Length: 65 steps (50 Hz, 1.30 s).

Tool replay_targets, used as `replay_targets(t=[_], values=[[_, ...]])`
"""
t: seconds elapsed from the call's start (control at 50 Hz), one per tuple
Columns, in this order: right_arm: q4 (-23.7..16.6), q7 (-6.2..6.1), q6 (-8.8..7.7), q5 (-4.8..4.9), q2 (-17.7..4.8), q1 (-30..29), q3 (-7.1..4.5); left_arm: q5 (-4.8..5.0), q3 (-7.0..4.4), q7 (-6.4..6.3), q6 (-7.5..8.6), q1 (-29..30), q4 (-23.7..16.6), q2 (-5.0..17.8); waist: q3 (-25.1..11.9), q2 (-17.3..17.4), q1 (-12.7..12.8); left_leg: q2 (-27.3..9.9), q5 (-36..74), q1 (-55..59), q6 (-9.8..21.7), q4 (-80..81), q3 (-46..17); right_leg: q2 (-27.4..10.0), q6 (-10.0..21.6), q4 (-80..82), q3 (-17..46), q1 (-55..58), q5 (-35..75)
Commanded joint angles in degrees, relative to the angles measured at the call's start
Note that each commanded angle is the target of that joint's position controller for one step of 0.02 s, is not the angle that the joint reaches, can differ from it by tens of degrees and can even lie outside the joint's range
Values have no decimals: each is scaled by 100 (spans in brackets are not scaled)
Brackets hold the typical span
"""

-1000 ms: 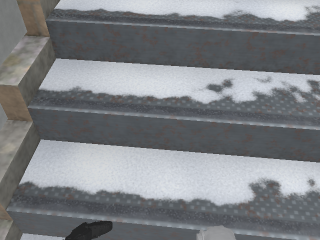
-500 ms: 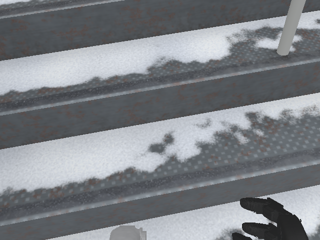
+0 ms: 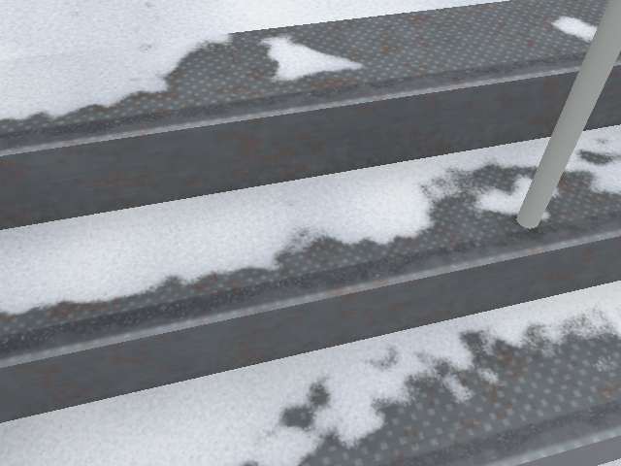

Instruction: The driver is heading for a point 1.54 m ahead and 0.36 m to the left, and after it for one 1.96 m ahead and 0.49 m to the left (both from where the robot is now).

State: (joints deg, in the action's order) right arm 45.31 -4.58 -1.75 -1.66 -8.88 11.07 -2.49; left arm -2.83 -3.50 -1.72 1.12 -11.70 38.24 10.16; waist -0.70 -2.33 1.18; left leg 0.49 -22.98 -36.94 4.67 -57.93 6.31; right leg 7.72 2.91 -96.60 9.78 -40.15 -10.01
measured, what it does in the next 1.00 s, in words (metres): climbs: right foot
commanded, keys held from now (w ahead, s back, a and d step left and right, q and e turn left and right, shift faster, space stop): no key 0.56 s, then q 0.44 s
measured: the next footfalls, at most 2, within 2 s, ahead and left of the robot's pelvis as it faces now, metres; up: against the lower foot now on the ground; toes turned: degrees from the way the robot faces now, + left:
right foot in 0.36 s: +0.16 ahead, -0.12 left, +0.00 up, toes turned -3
right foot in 1.14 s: +0.20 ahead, -0.12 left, +0.00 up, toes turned +15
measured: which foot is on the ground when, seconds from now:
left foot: down 0.00-1.00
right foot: up 0.00-0.34, down 0.36-0.90, up 0.92-1.00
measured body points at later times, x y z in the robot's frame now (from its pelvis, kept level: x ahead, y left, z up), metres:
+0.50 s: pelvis +0.08 -0.04 +0.07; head +0.06 -0.05 +0.52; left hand +0.14 +0.18 -0.06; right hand +0.13 -0.26 -0.09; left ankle +0.08 +0.09 -0.67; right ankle +0.12 -0.12 -0.67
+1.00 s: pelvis +0.10 -0.03 +0.05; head +0.12 -0.02 +0.50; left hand +0.19 +0.24 -0.05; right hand +0.23 -0.27 -0.07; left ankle +0.08 +0.08 -0.67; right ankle +0.11 -0.14 -0.63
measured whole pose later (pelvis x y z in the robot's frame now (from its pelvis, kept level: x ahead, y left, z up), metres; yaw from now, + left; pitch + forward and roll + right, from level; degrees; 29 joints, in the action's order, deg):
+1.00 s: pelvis +0.10 -0.03 +0.05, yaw +11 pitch +2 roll +0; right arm 42.6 -3.9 -0.2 -2.4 -10.7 17.0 -3.8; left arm -0.2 -3.7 -3.6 -0.8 -14.0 37.3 12.7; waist -0.7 -0.8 -2.0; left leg 3.3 -20.3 -20.0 1.5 -38.3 -5.7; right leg 0.3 -0.4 -55.5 -2.1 -26.4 -29.4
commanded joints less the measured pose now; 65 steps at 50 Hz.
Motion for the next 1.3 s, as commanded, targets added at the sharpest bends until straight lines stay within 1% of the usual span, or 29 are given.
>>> replay_targets(t=[0.02, 0.12, 0.16, 0.22, 0.24, 0.28, 0.32, 0.34, 0.36, 0.38, 0.42, 0.5, 0.58, 0.64, 0.74, 0.82, 0.86, 0.9, 0.92, 0.96, 1.0, 1.08, 1.12, 1.14, 1.16, 1.18, 1.2, 1.24, 1.3], values=[[-88, 101, -334, -13, -124, -153, 4, 53, 128, -116, -92, -946, -56, -164, -81, 509, 404, -1029, 943, 609, 751, 2354, -2060, 3, 36, -1022, 159, -1009, 80], [92, 8, -351, 17, -351, 348, -79, 29, 151, -101, -295, -200, -272, -128, -191, 606, 216, -1160, 859, 1293, 800, 2607, -1969, -505, -412, 22, -225, -1516, 421], [74, -67, -274, 57, -499, 456, -108, 111, 161, -88, -335, -176, -297, -92, -218, 631, 134, -1212, 857, 1614, 1067, 2876, -2072, -712, -542, 580, -712, -1587, 285], [-81, -229, -171, -47, -612, 381, -160, 296, 224, 13, -374, 4, -303, -85, -169, 917, -62, -1285, -304, 1738, 860, 3502, -2295, -1263, -595, 3121, -843, -522, -454], [-59, -223, -113, -52, -629, 617, -216, 366, 191, 54, -420, -28, -140, 8, -150, 830, -341, -1168, -659, 1656, 748, 3758, -1971, -1071, -528, 3892, -1394, 96, -1244], [-62, -92, -165, -115, -752, 661, -288, 359, 119, 36, -340, -400, -51, -5, -223, 1177, -337, -1394, -452, 1227, 650, 3843, -1995, -971, -136, 4538, -1441, 1627, -1266], [40, 14, -141, -10, -524, 532, -197, 293, 131, -25, -160, -1223, 294, -266, 24, 803, 61, -1126, -226, 828, 476, 3439, -1561, -751, 138, 6077, -1565, 2790, -570], [184, 115, -47, 17, -365, 716, -155, 243, 176, -39, -64, -1287, 412, -361, 129, 417, -37, -770, -28, 1035, 340, 2877, -1242, -699, 26, 6873, -1438, 2971, -530], [253, 204, 5, 46, -14, 996, -85, 176, 248, -38, 68, -1343, 347, -356, 87, -160, -121, -451, 6, 1024, 79, 2029, -885, -1569, -68, 7642, -93, 3136, -579], [137, 254, 88, 325, 100, 1066, -53, 74, 285, -98, 63, -1066, 195, -229, -118, -1224, -347, -260, -138, 1033, -335, 2073, -709, -2345, 456, 8112, 1069, 2752, -931], [375, 229, 184, 363, -113, 1050, -73, 86, 297, -114, 34, -817, 205, -228, 309, -874, -368, -293, 267, 1875, -430, 2376, -871, -2219, 604, 8622, 1155, 1984, -2027], [589, 293, 169, 130, -264, 992, -76, 178, 170, -120, 95, -1168, 459, 52, 393, -5, -271, -298, 1044, 2493, -347, 3535, -889, -1523, 215, 8401, 28, 2261, -1333], [797, 279, 81, 123, -314, 1134, -67, 137, 144, -115, 204, -1313, 571, 71, 265, -19, -203, -427, 1286, 2396, -288, 3816, -962, -1440, 231, 8235, -326, 2932, -106], [653, 281, 42, 176, -402, 849, -87, 95, 20, -200, 196, -1183, 404, 399, 169, 89, -65, -340, 1393, 1883, -181, 3408, -942, -1425, 279, 7840, -605, 3373, 628], [142, 207, 76, 151, -554, 625, -188, 76, -109, -364, 57, -1084, 127, 656, -204, -53, -34, -130, 899, 1209, -170, 2160, -878, -1989, 679, 7450, -407, 3282, 224], [-120, 200, 154, 54, -433, 871, -201, 134, -162, -381, -56, -738, -52, 787, -50, -148, -253, -165, 184, 1286, -15, 1555, -906, -2475, 934, 7252, -207, 2419, -269], [-213, 177, 134, 8, -431, 1010, -198, 134, -174, -333, -80, -510, -198, 818, 109, 187, -352, -226, 735, 1543, 139, 2155, -1144, -2152, 584, 6670, -767, 2058, -386], [-311, 70, 112, -30, -1007, 1106, -373, 185, -101, -299, -109, -163, -524, 574, 123, 1237, -327, -908, 2251, 1940, 635, 2908, -2756, -1083, -135, 5102, -1839, 1246, -797], [-452, 36, 106, -33, -1252, 1104, -427, 265, -61, -270, -109, -93, -640, 439, 108, 1665, -391, -1351, 2939, 2312, 1089, 3313, -3766, -592, -357, 4463, -1727, 677, -1259], [-644, 25, 75, -107, -1180, 884, -388, 323, 6, -169, -93, -181, -652, 290, -2, 1373, -437, -1614, 3742, 2508, 1520, 3643, -3935, -674, -428, 3263, -913, 397, -2209], [-674, 16, 110, -98, -1216, 679, -361, 266, 19, -96, -84, 97, -779, 415, 33, 846, -268, -1185, 3036, 2731, 1149, 3417, -3322, -812, -388, 3962, -785, 207, -2379], [-876, 124, 169, 12, -1185, 217, -409, 270, 54, -126, -98, -281, -730, 411, -335, 1102, -128, -840, 4175, 2324, 727, 2918, -2819, -532, -201, 5234, -1155, 1482, -1698], [-915, 193, 203, 143, -1136, -58, -429, 322, 111, -177, -48, -674, -623, 227, -493, 881, 167, -449, 3605, 1662, 286, 2596, -2500, -436, -119, 6847, -1356, 2843, -312], [-967, 232, 174, 186, -909, -136, -402, 220, 37, -249, -50, -845, -575, 506, -554, 445, 219, -174, 2468, 922, 7, 2109, -2265, -914, -40, 7287, -885, 3719, 159], [-1146, 283, 144, 209, -371, -30, -270, 105, -62, -307, -50, -777, -728, 1117, -669, -1196, 163, 540, -296, -283, -359, 753, -1432, -2519, 362, 7794, 814, 4396, 1393], [-1113, 243, 195, 53, -810, 293, -377, 65, -151, -316, -92, -663, -893, 1229, -1067, -1305, 127, 525, -1541, -111, -593, -898, -906, -3320, 1109, 7773, 1494, 3625, 1744], [-945, 249, 224, -66, -895, 503, -442, 75, -29, -277, -57, -456, -975, 857, -815, -717, -91, 271, -1186, -133, -677, -1770, -1133, -3106, 1306, 7635, 1297, 3378, 1664], [-895, 306, 338, -72, -835, 91, -439, 31, 85, -318, 22, 105, -951, 470, -98, -291, -168, 77, -312, -267, -740, -2370, -1159, -2305, 1168, 7756, 461, 2504, -606], [-1162, 439, 411, 3, -554, -217, -295, 56, 50, -386, 82, -263, -596, 561, 285, -372, -69, 291, 120, -596, -873, -1381, -1057, -1959, 1153, 7711, 85, 2876, -649]])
